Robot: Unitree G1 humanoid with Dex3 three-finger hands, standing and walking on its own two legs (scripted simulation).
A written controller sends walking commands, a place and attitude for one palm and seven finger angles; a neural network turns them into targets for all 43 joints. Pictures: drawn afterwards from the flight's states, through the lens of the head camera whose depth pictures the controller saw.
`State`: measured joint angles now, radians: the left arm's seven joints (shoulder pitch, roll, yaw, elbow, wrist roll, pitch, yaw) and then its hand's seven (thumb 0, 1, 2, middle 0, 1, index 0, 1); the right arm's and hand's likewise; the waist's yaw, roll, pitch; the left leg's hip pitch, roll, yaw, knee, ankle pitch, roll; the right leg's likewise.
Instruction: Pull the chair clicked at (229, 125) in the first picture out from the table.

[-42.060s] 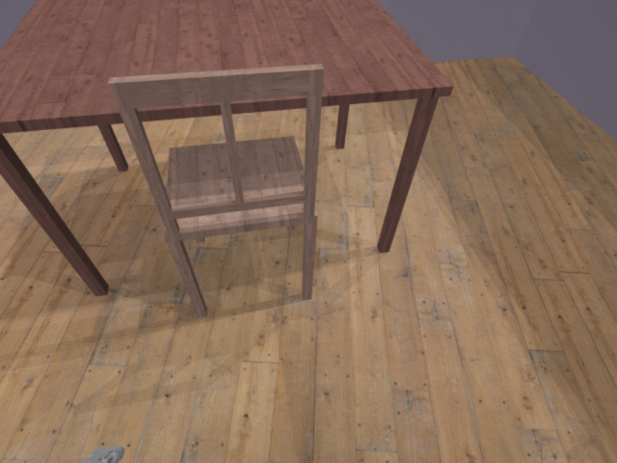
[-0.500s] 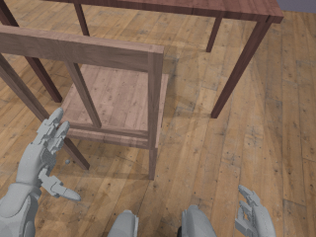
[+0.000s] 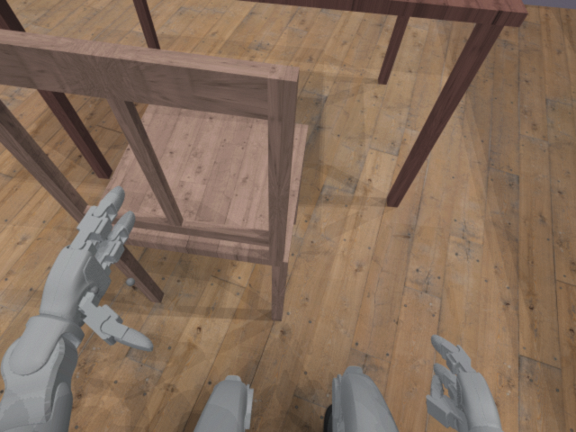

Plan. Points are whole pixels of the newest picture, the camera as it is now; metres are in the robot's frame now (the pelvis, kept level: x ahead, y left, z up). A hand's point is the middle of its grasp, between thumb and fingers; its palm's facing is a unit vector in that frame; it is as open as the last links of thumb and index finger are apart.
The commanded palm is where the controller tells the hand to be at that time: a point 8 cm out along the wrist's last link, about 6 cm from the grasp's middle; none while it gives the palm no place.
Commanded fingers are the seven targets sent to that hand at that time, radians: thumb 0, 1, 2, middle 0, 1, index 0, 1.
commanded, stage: aim the fingers beside a spindle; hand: left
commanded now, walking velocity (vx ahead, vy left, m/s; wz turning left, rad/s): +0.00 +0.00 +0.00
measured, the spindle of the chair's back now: (153, 173) +0.46 +0.22 +0.04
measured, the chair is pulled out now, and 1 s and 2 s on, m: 0.30 0.30 0.30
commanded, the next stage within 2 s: none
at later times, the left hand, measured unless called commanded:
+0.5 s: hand (133, 270) +0.31 +0.21 +0.03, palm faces -0.12 -0.99 -0.07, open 16.9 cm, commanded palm +0.30 +0.27 +0.04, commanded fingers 0.00 -0.50 0.30 -0.06 -0.08 -0.06 -0.08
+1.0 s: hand (136, 269) +0.31 +0.21 +0.03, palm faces -0.12 -0.99 -0.06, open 16.9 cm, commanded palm +0.30 +0.27 +0.03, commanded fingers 0.00 -0.50 0.30 -0.06 -0.08 -0.06 -0.08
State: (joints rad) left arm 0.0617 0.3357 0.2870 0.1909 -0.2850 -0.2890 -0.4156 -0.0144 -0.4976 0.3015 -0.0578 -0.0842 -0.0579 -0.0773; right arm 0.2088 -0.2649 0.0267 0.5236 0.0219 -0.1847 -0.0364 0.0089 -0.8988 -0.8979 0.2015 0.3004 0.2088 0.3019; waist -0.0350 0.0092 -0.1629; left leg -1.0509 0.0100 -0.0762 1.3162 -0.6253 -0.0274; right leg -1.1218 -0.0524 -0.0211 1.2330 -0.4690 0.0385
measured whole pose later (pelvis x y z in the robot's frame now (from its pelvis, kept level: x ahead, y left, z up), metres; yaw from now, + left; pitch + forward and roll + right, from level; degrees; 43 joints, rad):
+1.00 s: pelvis +0.00 +0.00 +0.00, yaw +0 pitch +22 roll -2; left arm -0.01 0.35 0.32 0.27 -0.29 -0.30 -0.43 -0.01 -0.50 0.30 -0.06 -0.08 -0.06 -0.08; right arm 0.20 -0.27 0.03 0.52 0.02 -0.16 -0.03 0.01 -0.90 -0.90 0.20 0.30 0.21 0.30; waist -0.05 0.01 -0.17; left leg -1.09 0.02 -0.07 1.33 -0.63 -0.03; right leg -1.17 -0.05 -0.02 1.25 -0.47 0.03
